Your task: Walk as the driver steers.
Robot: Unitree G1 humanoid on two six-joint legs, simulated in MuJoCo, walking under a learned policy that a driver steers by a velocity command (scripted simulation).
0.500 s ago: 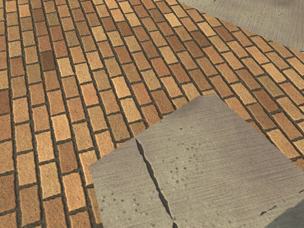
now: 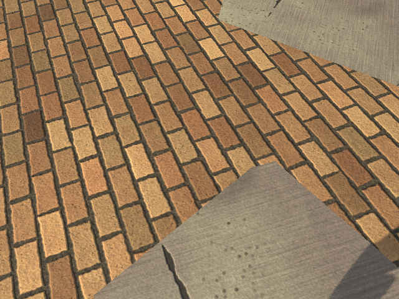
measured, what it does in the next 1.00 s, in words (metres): walks ahead, turning left: left foot, then right foot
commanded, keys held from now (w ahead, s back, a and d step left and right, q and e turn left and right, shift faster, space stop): w+q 0.92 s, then no key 0.08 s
